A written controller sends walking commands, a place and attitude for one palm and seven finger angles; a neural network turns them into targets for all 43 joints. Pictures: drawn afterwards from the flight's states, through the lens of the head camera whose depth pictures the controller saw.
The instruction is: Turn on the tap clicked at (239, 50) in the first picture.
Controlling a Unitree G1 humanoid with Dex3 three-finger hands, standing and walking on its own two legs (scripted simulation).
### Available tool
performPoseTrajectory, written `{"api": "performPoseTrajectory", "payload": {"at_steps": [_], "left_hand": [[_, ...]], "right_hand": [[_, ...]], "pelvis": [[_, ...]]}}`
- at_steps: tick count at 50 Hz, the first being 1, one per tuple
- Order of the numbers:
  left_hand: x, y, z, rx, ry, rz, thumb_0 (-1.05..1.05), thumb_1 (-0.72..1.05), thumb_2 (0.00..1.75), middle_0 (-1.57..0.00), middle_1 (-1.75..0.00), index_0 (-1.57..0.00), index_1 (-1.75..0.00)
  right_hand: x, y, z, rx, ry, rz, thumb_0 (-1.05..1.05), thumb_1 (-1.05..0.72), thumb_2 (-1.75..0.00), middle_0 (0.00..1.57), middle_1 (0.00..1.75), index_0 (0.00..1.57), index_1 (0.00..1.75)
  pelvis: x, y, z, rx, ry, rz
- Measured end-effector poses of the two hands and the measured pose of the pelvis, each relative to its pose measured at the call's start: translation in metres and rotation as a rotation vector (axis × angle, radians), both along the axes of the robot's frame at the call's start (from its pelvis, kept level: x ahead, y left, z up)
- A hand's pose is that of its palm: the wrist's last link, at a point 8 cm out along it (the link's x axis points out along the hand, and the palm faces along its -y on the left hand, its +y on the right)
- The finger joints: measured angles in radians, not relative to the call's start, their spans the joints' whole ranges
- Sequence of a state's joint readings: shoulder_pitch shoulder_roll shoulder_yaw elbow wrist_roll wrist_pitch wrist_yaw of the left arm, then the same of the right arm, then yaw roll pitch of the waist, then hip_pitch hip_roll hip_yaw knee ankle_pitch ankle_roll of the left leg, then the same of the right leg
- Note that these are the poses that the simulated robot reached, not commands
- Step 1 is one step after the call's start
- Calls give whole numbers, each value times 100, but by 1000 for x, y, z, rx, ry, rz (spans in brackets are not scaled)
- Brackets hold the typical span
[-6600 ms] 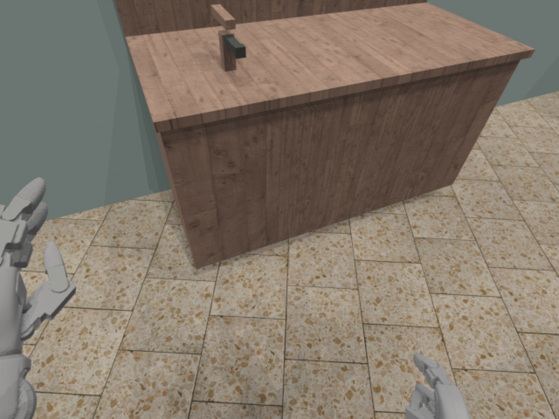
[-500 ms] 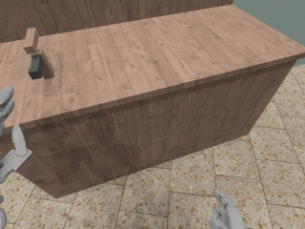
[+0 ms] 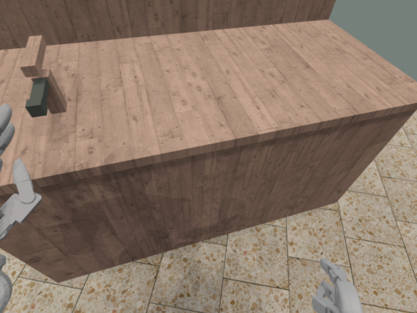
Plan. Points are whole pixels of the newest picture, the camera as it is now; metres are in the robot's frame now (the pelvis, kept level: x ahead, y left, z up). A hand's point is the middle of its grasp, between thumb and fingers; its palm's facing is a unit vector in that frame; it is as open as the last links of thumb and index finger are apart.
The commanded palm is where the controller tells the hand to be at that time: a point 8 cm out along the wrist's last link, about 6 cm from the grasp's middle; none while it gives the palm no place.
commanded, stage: come to a stop and stand still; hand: left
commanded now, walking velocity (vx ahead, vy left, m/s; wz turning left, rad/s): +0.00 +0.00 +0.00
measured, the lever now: (36, 107) +0.47 +0.39 +0.12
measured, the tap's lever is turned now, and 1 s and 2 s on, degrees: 0 0 0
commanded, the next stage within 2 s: look again from close up in 1.16 s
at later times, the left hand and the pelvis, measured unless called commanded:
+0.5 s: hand (56, 208) +0.21 +0.22 +0.18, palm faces +0.39 -0.82 -0.41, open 7.4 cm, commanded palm +0.15 +0.27 +0.19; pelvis +0.00 -0.02 +0.00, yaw +1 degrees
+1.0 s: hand out of the picture +0.17 +0.31 +0.18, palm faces +0.50 -0.81 -0.30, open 7.4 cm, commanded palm +0.11 +0.33 +0.19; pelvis -0.04 +0.04 +0.01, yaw +2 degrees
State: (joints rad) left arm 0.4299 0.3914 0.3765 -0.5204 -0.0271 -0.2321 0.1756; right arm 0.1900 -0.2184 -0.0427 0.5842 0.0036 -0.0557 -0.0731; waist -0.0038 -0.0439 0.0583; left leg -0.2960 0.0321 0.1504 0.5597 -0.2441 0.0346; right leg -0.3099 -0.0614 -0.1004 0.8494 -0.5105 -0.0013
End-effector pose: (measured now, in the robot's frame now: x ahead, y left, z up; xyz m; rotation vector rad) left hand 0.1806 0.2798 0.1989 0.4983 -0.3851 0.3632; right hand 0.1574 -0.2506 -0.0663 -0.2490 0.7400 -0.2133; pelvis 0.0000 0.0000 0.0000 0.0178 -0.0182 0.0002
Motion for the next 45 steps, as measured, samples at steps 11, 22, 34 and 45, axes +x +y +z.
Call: {"api": "performPoseTrajectory", "payload": {"at_steps": [11, 22, 34, 45], "left_hand": [[4, -23, 4, 25, 74, 13, 1, 89, 90, -21, -31, -21, -30], [1, -33, -9, -42, 126, 30, 1, 88, 90, -21, -31, -22, -30], [-14, 52, 2, -27, -45, 71, 1, 89, 90, -21, -31, -22, -30], [-50, 55, -14, -33, 5, -6, 1, 88, 90, -21, -31, -22, -30]], "right_hand": [[21, 45, -14, 178, -18, 120, 1, -91, -90, 21, 30, 20, 30], [10, -5, -10, 63, 42, 64, 2, -91, -89, 21, 30, 20, 30], [-35, 19, 11, 7, -29, 87, 2, -91, -90, 20, 30, 19, 30], [-54, 91, 1, 116, -37, 167, 2, -91, -90, 20, 30, 20, 30]], "pelvis": [[15, -20, 3, -11, -4, 1], [4, -25, 8, 4, 7, 14], [-31, 14, 4, -16, -27, -9], [-42, 39, 4, -25, -54, 17]]}}
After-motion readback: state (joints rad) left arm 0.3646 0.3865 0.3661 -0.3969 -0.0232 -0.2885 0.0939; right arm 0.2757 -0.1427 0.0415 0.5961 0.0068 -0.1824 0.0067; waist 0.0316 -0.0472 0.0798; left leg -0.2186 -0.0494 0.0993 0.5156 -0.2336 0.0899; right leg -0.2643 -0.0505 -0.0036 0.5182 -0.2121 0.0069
